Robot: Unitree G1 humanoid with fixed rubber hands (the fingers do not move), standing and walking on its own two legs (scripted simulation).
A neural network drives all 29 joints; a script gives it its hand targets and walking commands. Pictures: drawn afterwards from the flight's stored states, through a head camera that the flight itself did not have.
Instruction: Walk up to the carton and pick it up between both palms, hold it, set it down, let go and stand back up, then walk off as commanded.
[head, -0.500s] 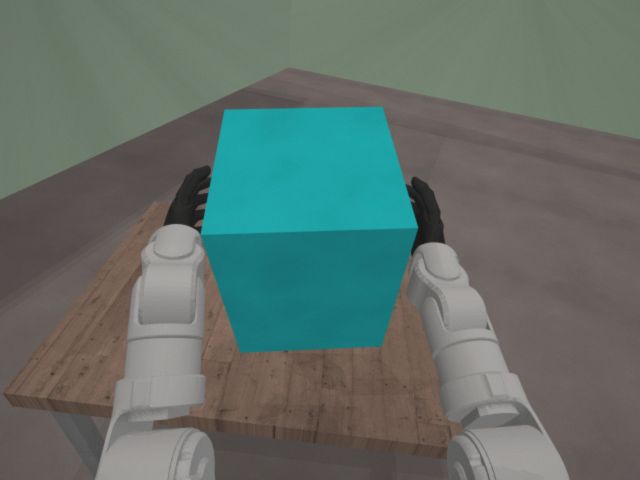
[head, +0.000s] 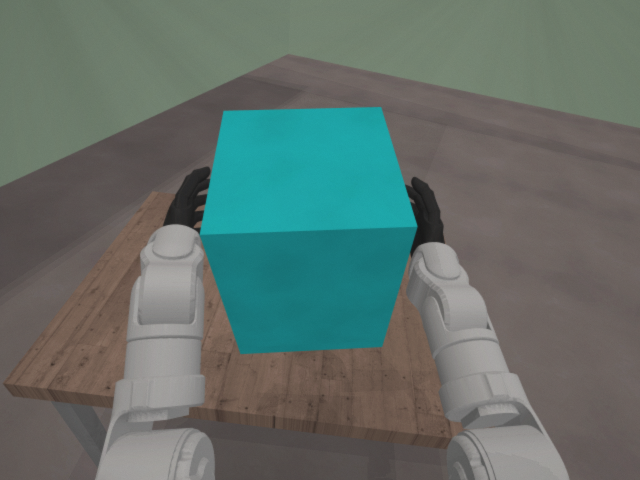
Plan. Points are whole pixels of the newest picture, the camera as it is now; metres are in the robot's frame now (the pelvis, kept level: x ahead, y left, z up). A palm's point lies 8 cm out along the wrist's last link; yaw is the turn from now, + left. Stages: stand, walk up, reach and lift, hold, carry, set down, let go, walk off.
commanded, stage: hold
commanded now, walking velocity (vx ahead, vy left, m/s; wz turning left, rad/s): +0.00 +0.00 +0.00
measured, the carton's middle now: (307, 236) +0.40 +0.01 +0.15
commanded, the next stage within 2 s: none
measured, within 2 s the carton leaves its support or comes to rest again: neither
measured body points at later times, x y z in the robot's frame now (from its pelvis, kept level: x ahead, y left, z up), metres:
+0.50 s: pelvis +0.00 +0.00 +0.00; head -0.04 +0.03 +0.45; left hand +0.37 +0.16 +0.19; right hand +0.38 -0.13 +0.18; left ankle +0.03 +0.11 -0.74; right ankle +0.04 -0.13 -0.74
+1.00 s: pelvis +0.00 +0.00 +0.00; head -0.06 +0.03 +0.44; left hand +0.37 +0.16 +0.20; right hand +0.38 -0.13 +0.20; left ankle +0.03 +0.11 -0.74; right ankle +0.04 -0.13 -0.74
